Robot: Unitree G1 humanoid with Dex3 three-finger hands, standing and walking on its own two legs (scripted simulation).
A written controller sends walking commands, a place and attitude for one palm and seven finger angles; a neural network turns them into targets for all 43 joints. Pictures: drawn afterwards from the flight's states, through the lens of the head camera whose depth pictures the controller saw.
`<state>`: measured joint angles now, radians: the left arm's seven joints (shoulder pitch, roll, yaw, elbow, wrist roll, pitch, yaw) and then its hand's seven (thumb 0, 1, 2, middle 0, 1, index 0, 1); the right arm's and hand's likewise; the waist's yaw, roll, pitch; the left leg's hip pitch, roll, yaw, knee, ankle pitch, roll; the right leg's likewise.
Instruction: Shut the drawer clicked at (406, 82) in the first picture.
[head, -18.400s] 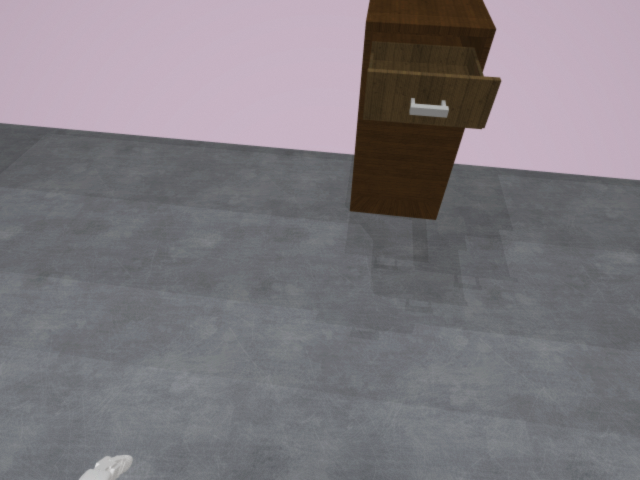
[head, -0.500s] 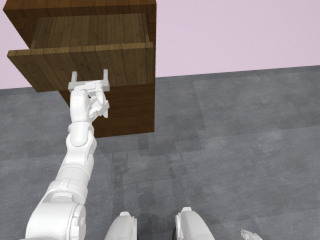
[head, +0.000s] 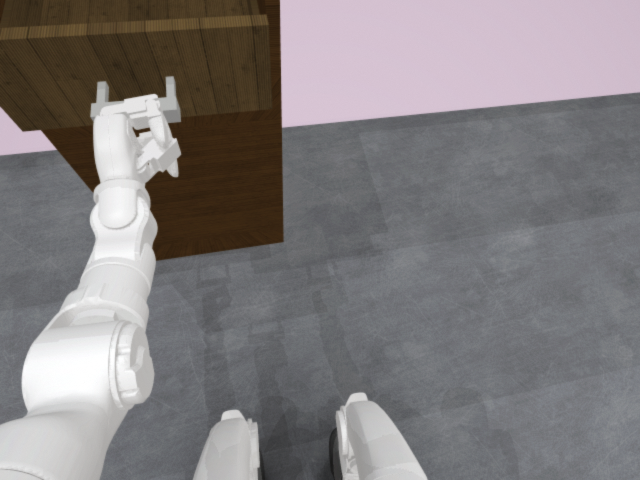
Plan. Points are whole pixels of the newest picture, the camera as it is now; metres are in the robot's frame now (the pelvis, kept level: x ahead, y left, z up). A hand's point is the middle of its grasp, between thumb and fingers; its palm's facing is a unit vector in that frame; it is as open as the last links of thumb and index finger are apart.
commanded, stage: push the drawer shut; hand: left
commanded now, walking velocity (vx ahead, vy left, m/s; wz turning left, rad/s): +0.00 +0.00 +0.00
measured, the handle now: (137, 100) +0.59 +0.18 +0.05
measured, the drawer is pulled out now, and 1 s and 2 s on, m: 0.08 0.00 0.00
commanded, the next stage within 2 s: pull the fist back off the drawer in 0.94 s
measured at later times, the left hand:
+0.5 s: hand (174, 108) +0.57 +0.13 +0.06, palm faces +0.11 -0.99 -0.04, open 3.3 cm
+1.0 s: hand (166, 94) +0.60 +0.14 +0.06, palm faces +0.10 -0.99 -0.05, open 3.0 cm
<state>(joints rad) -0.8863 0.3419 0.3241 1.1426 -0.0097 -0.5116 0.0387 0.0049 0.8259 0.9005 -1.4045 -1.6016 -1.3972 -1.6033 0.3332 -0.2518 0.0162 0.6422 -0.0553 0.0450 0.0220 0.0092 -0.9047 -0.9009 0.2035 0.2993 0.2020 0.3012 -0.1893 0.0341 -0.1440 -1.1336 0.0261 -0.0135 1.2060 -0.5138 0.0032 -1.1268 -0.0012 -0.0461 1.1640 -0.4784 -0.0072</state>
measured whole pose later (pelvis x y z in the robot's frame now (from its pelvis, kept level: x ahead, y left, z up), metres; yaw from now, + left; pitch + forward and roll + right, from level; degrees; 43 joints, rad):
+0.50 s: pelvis +0.01 +0.01 +0.00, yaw -1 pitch +29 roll -3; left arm -1.05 0.44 0.38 1.26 0.05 -0.48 0.07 0.05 0.86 0.92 -1.40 -1.60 -1.40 -1.60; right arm 0.39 -0.24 0.04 0.64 -0.08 0.09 0.05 0.01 -0.90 -0.90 0.20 0.30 0.20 0.30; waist -0.25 0.05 -0.14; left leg -1.20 0.04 -0.02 1.23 -0.53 0.01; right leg -1.18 0.01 -0.05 1.16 -0.48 0.00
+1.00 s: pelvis -0.01 +0.00 -0.02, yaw -1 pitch +31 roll -5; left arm -1.25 0.59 0.39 1.39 0.10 -0.42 0.04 0.01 0.73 0.98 -1.40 -1.60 -1.40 -1.60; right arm 0.40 -0.25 0.08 0.64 -0.09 0.07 0.04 0.00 -0.90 -0.90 0.20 0.30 0.20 0.30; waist -0.31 0.05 -0.12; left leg -1.32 0.04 -0.06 1.29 -0.52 0.00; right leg -1.28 0.02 -0.09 1.19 -0.46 -0.01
